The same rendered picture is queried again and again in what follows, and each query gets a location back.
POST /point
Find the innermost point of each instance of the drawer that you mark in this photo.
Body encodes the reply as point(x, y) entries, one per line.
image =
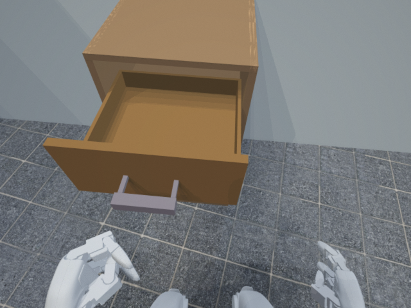
point(156, 128)

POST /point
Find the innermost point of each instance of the left robot thigh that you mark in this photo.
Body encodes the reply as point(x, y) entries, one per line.
point(170, 299)

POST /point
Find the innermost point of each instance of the left robot hand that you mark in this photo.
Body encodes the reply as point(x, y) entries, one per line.
point(73, 275)

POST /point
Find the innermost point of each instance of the right robot hand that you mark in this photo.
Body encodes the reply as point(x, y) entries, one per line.
point(342, 290)

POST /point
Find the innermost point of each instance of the robot thigh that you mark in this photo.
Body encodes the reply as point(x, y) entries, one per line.
point(250, 299)
point(170, 299)

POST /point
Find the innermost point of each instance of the handle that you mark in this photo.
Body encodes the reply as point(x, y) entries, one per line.
point(144, 203)

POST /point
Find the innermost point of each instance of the right robot thigh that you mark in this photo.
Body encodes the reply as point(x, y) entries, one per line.
point(250, 299)

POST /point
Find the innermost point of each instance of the cabinet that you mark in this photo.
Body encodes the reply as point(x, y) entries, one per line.
point(195, 37)

